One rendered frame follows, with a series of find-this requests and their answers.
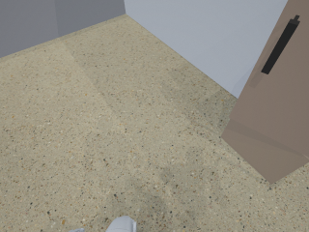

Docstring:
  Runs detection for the handle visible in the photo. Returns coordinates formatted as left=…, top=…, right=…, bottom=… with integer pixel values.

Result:
left=261, top=15, right=300, bottom=74

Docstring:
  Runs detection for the left robot thigh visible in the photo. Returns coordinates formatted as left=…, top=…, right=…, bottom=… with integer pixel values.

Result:
left=105, top=217, right=137, bottom=232

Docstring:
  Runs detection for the cupboard door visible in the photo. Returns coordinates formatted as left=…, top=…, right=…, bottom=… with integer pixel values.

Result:
left=229, top=0, right=309, bottom=157

